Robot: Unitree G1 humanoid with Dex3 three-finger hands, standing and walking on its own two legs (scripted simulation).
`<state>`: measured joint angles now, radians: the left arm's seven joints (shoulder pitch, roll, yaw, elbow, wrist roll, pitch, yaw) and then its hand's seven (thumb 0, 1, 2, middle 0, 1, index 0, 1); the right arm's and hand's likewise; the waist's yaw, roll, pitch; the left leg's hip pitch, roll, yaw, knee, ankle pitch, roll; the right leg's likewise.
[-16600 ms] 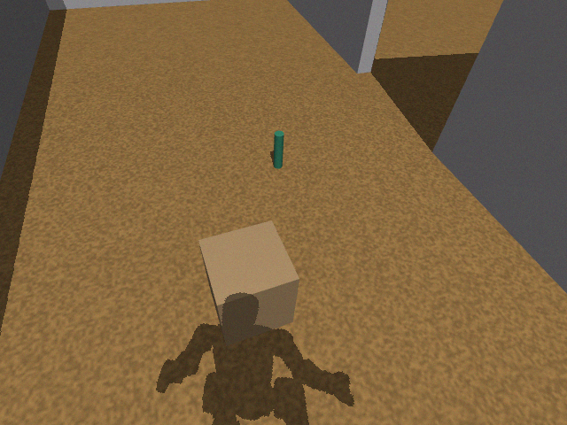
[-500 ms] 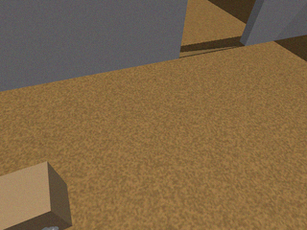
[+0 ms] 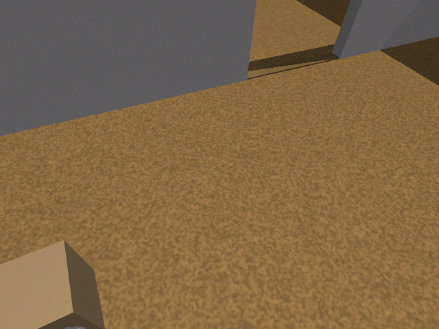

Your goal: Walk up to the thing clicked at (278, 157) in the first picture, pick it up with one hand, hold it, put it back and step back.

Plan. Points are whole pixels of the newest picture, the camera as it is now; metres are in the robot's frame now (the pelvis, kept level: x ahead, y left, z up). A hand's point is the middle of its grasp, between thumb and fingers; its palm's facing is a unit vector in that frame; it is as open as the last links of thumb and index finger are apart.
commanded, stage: walk up
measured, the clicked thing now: out of the picture +0.27 +1.47 -0.67
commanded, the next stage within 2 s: stand in 0.06 s
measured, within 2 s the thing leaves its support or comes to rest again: neither
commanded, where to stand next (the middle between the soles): +0.05 +0.01 m, yaw +4 degrees
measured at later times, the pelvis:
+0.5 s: pelvis +0.01 +0.01 +0.01, yaw +3 degrees
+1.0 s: pelvis +0.02 +0.01 +0.01, yaw +4 degrees
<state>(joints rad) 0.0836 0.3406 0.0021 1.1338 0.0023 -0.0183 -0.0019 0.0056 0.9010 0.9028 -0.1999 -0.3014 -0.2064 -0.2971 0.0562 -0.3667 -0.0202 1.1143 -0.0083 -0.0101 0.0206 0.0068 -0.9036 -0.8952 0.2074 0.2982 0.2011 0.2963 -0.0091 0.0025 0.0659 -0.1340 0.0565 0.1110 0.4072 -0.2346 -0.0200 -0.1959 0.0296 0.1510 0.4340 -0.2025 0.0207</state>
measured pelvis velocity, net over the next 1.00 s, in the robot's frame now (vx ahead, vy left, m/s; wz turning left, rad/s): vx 0.02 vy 0.01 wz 0.07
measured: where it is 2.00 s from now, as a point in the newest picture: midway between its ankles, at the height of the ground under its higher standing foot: outside the picture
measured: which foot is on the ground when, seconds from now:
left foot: down 0.00-1.00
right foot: down 0.00-1.00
